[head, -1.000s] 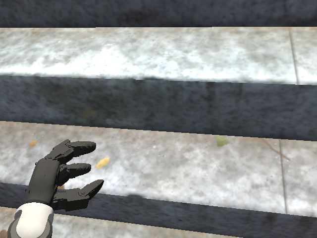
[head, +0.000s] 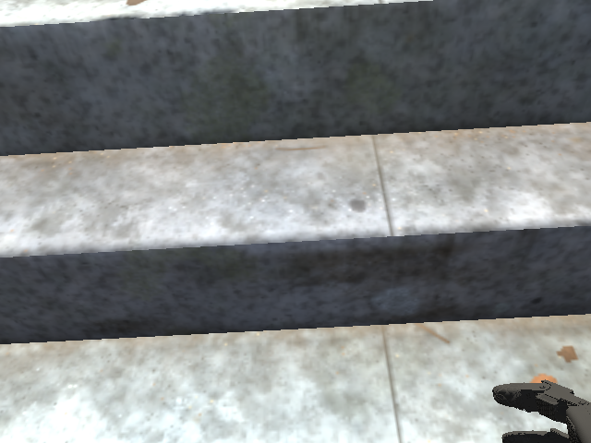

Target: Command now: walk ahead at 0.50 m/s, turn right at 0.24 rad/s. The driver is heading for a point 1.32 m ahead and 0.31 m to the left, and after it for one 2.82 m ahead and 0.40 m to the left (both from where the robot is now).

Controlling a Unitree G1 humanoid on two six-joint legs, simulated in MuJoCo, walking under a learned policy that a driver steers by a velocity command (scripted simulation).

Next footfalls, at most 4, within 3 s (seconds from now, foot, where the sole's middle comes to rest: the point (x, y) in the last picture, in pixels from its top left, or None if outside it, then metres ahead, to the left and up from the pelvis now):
0.36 left None -0.09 0.14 -0.76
0.60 right None -0.04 0.03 -0.76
0.90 left None -0.06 0.16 -0.67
1.12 right None -0.11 0.05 -0.70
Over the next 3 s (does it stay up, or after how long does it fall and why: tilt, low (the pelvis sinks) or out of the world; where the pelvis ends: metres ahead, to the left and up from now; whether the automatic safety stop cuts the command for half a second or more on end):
falls after 1.38 s (tilt)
